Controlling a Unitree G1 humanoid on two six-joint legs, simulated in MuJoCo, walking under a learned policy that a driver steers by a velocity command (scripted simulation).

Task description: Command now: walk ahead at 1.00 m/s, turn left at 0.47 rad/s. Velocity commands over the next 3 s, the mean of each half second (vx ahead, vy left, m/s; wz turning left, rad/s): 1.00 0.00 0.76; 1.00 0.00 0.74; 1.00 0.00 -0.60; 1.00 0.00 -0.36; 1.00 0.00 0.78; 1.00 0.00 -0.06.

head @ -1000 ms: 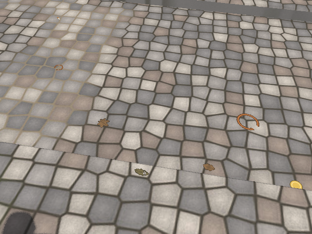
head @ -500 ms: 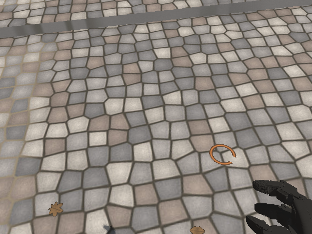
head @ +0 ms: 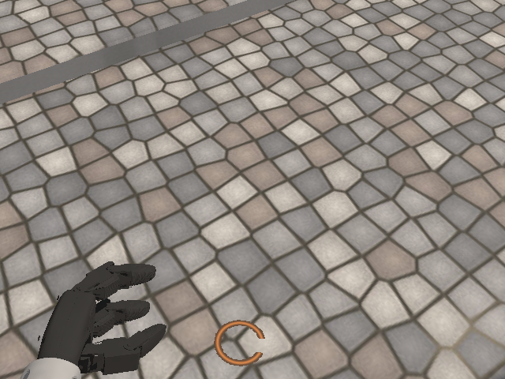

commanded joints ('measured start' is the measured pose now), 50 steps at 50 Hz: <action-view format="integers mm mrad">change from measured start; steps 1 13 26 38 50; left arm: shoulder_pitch -92 271 238 -56 475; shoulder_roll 89 -15 29 13 111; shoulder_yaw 43 38 28 29 84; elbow -61 277 159 -20 140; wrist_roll -25 16 33 25 5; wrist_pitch -32 2 -12 12 13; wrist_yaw -8 42 93 86 57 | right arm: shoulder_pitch -12 -285 -42 -284 -372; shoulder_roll -180 -16 -314 -182 -133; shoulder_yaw -43 -15 -99 -59 -5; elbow -31 -199 -173 -246 -262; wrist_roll -8 30 -17 1 -5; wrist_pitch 25 47 65 -1 -30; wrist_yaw -13 -7 49 -15 12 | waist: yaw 60 99 -15 121 289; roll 153 -61 454 62 -81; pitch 127 70 -46 72 -101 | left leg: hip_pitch -125 -954 139 -677 -999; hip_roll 152 191 -5 -81 -42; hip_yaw -168 -131 -216 -293 -128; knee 55 1111 313 -109 1082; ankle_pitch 608 315 681 407 201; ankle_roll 167 111 377 296 149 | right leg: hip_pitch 176 440 -59 295 924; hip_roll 48 -232 171 111 -162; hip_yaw -26 48 -175 -70 703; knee -155 -302 1126 42 -373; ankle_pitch -5 -126 -772 -92 -872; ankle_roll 31 -30 62 132 -214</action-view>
